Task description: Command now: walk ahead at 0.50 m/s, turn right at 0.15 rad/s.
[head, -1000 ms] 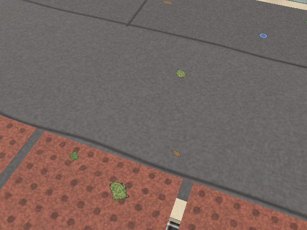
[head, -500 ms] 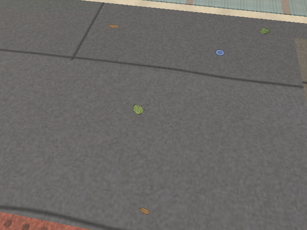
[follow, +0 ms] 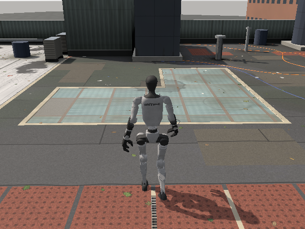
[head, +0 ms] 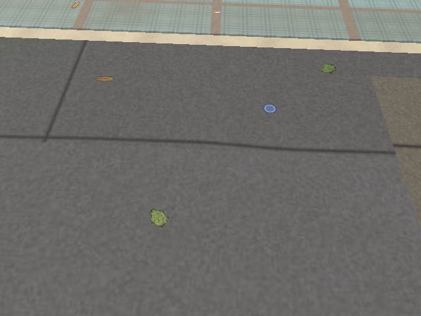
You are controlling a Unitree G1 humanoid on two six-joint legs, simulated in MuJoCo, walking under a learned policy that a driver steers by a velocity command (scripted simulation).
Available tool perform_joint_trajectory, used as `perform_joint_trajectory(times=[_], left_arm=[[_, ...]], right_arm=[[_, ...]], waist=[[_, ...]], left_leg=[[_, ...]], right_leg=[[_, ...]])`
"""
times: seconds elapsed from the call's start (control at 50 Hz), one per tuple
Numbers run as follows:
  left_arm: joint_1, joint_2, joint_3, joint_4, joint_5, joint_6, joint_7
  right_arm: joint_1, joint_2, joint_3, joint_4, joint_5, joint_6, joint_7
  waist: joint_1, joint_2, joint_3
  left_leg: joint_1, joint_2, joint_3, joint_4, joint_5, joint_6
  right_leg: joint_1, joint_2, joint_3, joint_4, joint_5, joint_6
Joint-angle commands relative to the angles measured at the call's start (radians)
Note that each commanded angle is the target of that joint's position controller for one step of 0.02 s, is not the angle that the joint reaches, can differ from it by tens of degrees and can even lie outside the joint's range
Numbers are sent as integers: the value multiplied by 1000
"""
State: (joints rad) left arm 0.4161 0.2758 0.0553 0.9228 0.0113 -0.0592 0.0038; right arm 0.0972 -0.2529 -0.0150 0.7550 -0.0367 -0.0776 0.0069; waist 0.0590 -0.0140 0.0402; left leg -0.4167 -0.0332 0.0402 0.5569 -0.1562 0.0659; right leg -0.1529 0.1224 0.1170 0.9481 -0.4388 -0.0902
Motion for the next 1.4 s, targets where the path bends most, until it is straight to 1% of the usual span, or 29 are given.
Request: perform_joint_trajectory(times=[0.02,0.06,0.1,0.18,0.32,0.38,0.4,0.42,0.44,0.46,0.48,0.5,0.56,0.68,0.8,0.84,0.86,0.88,0.9,0.94,0.96,0.98,1.0,1.04,1.22,1.32,1.36,1.38,1.4], left_arm=[[-32,96,11,-79,13,-16,-9],[-54,76,8,-90,31,0,-17],[-37,47,-1,-83,36,12,-18],[-126,20,-18,-111,23,22,-13],[-279,47,-28,-158,0,35,19],[-210,61,-23,-143,-1,18,32],[-165,87,-15,-135,11,3,39],[-108,167,1,-145,25,-5,50],[-125,217,14,-154,1,19,44],[-128,160,10,-163,-13,34,41],[-180,92,-9,-179,-10,37,43],[-244,63,-18,-194,-1,44,46],[-259,74,-14,-198,14,46,52],[-221,109,4,-188,19,51,42],[-210,171,31,-182,23,67,19],[-208,178,38,-175,13,77,16],[-165,150,37,-164,16,84,10],[-143,49,12,-216,17,94,6],[-287,99,18,-251,23,111,25],[-248,98,21,-229,-4,113,22],[-219,112,27,-209,5,105,19],[-191,125,32,-192,20,101,14],[-184,126,35,-190,23,100,9],[-200,107,31,-201,14,103,6],[-279,97,17,-255,2,102,21],[-242,101,9,-269,-13,86,30],[-172,94,6,-254,-12,76,41],[-147,125,13,-249,-2,68,51],[-170,203,23,-267,11,67,59]], right_arm=[[174,-112,-47,14,12,3,2],[178,-82,-33,47,21,-9,-1],[221,-80,-29,80,31,-26,5],[239,-126,-40,108,32,-11,0],[295,-148,-60,116,25,38,-10],[239,-161,-73,93,30,56,-20],[226,-147,-73,78,40,57,-20],[256,-81,-58,44,50,52,-21],[380,-56,-60,51,51,69,-31],[379,-128,-74,75,19,86,-36],[318,-137,-83,79,9,100,-30],[283,-123,-84,71,9,111,-23],[264,-108,-84,58,13,140,-2],[155,-90,-69,-3,18,163,22],[114,-96,-59,-54,31,153,35],[175,-99,-60,-41,29,137,31],[193,-142,-70,-37,19,126,21],[173,-280,-97,-78,15,119,11],[239,-319,-117,-61,6,121,3],[133,-221,-91,-62,20,121,-9],[73,-203,-86,-80,20,122,-11],[64,-180,-80,-89,27,119,-13],[83,-166,-76,-89,32,115,-10],[124,-178,-81,-81,36,109,-6],[195,-218,-100,-78,19,113,-7],[143,-224,-107,-86,18,118,3],[92,-214,-105,-90,30,121,3],[88,-186,-97,-96,39,119,-1],[166,-103,-79,-96,38,115,-3]], waist=[[-87,28,-62],[-45,83,-19],[-27,95,-58],[-23,113,-72],[-77,133,-76],[-33,120,-53],[-19,76,-68],[-26,-102,-163],[-69,-263,-220],[-65,-153,-209],[-73,-67,-126],[-92,-57,-80],[-100,-118,-70],[-64,-128,-80],[-48,-148,-98],[-87,-97,-103],[-88,44,-73],[-57,339,-50],[-142,231,10],[-54,149,38],[-33,160,14],[-34,170,-18],[-38,145,-56],[-51,109,-78],[-99,131,-69],[-72,144,-89],[-20,131,-86],[-12,82,-88],[-63,-135,-108]], left_leg=[[402,346,-507,-313,-120,181],[303,264,-340,-318,300,149],[306,238,-261,-281,697,161],[276,184,-179,-258,861,158],[269,178,-269,-167,677,120],[235,157,-349,-79,469,78],[172,114,-348,1,343,42],[81,33,-253,219,44,1],[-46,-125,-96,417,-553,-17],[-79,-61,-89,569,-541,-26],[-90,-29,-104,610,-453,-37],[-83,-4,-104,606,-386,-55],[-53,-4,-72,624,-284,-95],[-37,33,-39,419,-259,-102],[125,25,34,151,-282,-50],[267,6,35,-70,-150,-17],[318,76,-119,-238,-124,5],[373,389,-565,-325,-1,100],[214,425,-561,-312,185,208],[184,276,-380,-296,136,162],[215,218,-339,-285,129,132],[247,196,-316,-267,226,135],[278,192,-314,-251,296,140],[327,197,-334,-238,325,149],[329,197,-497,-205,245,183],[259,162,-579,-174,310,143],[183,110,-577,-142,225,79],[96,56,-537,-89,71,23],[-17,-66,-362,119,-268,-38]], right_leg=[[-446,-103,4,274,93,5],[-381,-141,-41,192,107,34],[-337,-133,-77,144,103,67],[-327,-122,-124,-37,176,116],[-252,-90,-108,-255,255,101],[-119,-90,-85,-475,306,76],[0,-152,-38,-561,429,57],[158,-400,151,-558,739,-1],[207,-588,341,-556,1019,-158],[152,-579,347,-583,891,-208],[68,-507,248,-615,739,-183],[-1,-445,158,-648,628,-146],[-58,-366,1,-664,635,-123],[-27,-401,-64,-682,417,-137],[-47,-440,-114,-612,389,-107],[-117,-420,-177,-506,361,-30],[-208,-364,-246,-358,225,48],[-476,-197,-324,-110,-175,144],[-477,-147,-156,31,-186,137],[-444,-168,-90,78,3,122],[-440,-159,-93,84,60,115],[-433,-149,-103,117,88,117],[-423,-143,-99,139,92,120],[-438,-141,-90,128,95,130],[-374,-103,-63,-114,26,123],[-195,-58,-54,-288,19,91],[-36,-54,-59,-517,138,79],[72,-130,-2,-642,189,64],[163,-386,238,-731,137,7]])
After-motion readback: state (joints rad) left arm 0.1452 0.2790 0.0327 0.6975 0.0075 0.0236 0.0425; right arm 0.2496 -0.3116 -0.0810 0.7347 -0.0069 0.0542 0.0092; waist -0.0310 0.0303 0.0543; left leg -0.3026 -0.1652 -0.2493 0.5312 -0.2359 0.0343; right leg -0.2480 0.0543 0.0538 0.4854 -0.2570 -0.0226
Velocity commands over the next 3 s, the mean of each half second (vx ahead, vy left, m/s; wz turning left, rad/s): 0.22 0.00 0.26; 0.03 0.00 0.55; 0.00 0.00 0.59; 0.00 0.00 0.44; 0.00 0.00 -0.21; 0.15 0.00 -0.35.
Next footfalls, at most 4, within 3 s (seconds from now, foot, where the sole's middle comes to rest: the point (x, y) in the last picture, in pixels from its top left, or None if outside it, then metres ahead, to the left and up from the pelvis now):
0.42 right None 0.27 -0.08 -0.76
0.86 left None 0.13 0.10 -0.76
1.38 right None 0.24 -0.05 -0.76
1.84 left None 0.05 0.06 -0.76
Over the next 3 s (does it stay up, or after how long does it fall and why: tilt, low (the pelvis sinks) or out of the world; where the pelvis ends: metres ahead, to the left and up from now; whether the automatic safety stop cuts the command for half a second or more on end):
stays up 0.10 0.00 0.02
